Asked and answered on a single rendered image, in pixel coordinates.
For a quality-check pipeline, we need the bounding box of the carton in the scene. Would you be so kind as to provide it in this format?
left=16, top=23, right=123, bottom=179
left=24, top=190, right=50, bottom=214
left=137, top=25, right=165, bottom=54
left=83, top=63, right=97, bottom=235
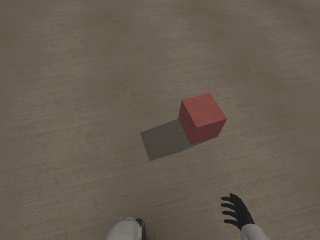
left=178, top=93, right=227, bottom=145

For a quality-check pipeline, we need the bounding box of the robot right hand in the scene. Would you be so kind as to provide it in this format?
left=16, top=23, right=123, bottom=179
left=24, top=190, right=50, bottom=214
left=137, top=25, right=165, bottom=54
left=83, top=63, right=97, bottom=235
left=221, top=193, right=255, bottom=231

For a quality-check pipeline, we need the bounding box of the right robot forearm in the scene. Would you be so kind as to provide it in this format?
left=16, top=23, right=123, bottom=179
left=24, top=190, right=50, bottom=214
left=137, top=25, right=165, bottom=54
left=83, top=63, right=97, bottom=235
left=241, top=224, right=270, bottom=240

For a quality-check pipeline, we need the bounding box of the robot left foot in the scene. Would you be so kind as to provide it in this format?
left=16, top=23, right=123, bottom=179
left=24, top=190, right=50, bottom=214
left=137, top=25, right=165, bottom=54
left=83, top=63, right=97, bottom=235
left=135, top=218, right=145, bottom=240

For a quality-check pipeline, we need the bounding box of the robot left shin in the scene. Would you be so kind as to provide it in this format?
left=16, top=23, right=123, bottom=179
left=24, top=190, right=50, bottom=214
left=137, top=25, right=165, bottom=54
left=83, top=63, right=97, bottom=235
left=125, top=218, right=139, bottom=225

